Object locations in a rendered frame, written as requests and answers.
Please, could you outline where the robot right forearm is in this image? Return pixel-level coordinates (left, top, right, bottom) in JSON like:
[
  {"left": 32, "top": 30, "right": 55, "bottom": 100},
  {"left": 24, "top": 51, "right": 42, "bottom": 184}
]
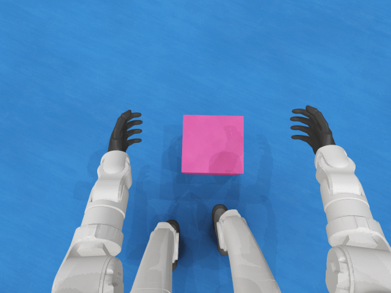
[{"left": 315, "top": 145, "right": 391, "bottom": 252}]

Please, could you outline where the robot right upper arm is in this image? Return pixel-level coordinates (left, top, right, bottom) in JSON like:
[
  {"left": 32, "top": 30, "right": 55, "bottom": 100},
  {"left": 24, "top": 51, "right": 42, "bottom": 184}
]
[{"left": 326, "top": 244, "right": 391, "bottom": 293}]

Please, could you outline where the carton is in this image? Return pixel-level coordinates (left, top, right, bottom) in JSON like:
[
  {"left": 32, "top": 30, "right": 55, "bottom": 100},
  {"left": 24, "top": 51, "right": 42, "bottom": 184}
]
[{"left": 181, "top": 115, "right": 244, "bottom": 175}]

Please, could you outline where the robot left upper arm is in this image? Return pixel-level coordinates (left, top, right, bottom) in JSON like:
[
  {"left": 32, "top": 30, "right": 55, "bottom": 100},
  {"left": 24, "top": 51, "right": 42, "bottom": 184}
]
[{"left": 53, "top": 255, "right": 124, "bottom": 293}]

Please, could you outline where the robot left shin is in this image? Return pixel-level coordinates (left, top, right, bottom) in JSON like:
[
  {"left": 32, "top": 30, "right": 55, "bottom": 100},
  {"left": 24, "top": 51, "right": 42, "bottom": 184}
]
[{"left": 150, "top": 222, "right": 174, "bottom": 236}]

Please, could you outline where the robot right hand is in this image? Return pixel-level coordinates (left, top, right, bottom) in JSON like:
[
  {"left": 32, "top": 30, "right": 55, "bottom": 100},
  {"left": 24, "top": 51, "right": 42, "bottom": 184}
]
[{"left": 290, "top": 105, "right": 336, "bottom": 155}]

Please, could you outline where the robot left forearm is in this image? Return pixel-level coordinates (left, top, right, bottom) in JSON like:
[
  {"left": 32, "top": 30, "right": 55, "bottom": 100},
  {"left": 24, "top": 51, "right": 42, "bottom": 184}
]
[{"left": 51, "top": 150, "right": 132, "bottom": 293}]

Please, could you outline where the robot left thigh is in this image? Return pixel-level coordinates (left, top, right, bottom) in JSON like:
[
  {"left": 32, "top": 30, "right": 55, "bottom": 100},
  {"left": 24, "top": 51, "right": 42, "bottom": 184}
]
[{"left": 130, "top": 228, "right": 179, "bottom": 293}]

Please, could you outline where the robot left hand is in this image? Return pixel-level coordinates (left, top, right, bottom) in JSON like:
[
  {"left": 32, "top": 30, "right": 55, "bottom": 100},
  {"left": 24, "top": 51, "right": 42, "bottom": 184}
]
[{"left": 108, "top": 110, "right": 142, "bottom": 152}]

